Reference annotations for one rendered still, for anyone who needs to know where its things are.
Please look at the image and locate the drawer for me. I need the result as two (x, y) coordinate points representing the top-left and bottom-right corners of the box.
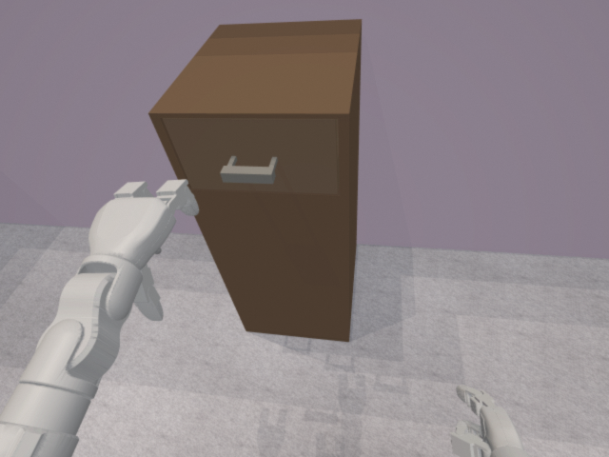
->
(163, 118), (340, 194)

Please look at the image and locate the right robot hand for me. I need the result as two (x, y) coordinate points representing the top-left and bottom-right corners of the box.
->
(450, 385), (524, 457)

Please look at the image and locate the cabinet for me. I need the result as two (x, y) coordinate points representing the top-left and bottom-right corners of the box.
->
(148, 19), (362, 342)

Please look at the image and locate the handle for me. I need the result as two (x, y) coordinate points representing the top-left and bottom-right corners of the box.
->
(220, 156), (278, 184)

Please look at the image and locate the left robot hand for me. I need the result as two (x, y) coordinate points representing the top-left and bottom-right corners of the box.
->
(88, 179), (199, 321)

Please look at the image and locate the left robot forearm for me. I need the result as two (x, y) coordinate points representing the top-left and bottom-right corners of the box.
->
(0, 254), (143, 457)

